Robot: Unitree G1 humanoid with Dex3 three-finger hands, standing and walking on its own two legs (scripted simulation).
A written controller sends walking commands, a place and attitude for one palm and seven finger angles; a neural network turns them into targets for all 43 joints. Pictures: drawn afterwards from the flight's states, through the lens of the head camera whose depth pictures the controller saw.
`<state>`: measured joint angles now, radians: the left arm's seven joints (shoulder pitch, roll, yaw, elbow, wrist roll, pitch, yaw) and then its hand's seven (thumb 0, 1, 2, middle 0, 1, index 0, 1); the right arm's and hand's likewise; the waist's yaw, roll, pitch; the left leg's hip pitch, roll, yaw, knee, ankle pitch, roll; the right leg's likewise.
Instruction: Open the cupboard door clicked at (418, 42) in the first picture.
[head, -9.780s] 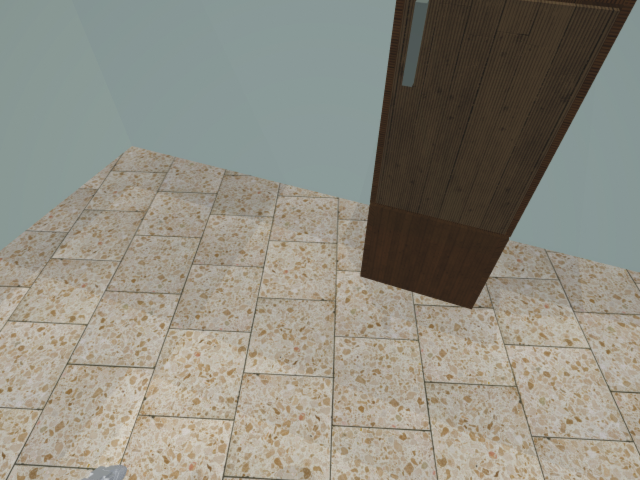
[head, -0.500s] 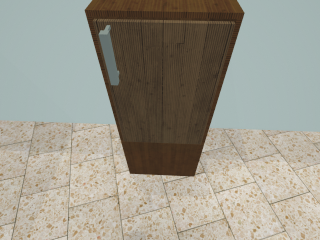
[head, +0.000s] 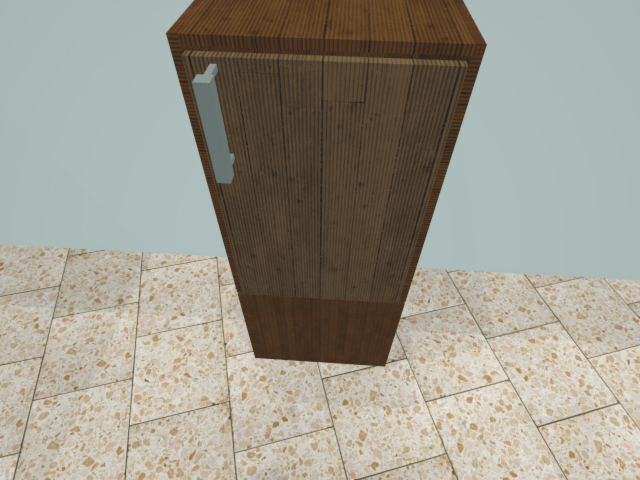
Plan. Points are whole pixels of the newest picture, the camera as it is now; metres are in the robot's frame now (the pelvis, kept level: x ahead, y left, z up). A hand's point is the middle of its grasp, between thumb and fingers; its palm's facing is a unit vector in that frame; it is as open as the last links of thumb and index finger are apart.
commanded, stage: raise the hand with hooked fingers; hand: left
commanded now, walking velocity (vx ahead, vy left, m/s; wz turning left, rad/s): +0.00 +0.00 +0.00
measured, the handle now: (219, 126) +0.56 +0.19 +0.15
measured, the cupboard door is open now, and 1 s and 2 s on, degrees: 0 0 0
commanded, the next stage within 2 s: none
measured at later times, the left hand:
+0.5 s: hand (129, 470) +0.14 +0.23 -0.02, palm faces +0.06 -1.00 -0.02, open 8.7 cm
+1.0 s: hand (69, 397) +0.19 +0.28 +0.06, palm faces +0.03 -1.00 -0.06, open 11.7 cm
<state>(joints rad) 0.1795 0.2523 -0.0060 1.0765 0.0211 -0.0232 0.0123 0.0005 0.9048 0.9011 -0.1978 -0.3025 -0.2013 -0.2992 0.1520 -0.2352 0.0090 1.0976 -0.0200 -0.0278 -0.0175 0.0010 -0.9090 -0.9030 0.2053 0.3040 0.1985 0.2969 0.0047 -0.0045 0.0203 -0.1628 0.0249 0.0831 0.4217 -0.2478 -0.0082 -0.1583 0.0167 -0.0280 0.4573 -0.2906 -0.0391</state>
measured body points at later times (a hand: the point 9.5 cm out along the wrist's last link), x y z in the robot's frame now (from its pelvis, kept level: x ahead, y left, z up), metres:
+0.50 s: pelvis -0.05 -0.01 -0.07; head -0.02 -0.01 +0.38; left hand +0.13 +0.28 -0.02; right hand +0.18 -0.25 -0.12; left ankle -0.01 +0.12 -0.74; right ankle -0.03 -0.09 -0.74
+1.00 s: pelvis -0.04 +0.03 -0.03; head -0.04 +0.04 +0.42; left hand +0.18 +0.33 +0.07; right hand +0.12 -0.20 -0.10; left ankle -0.02 +0.12 -0.74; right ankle -0.03 -0.09 -0.74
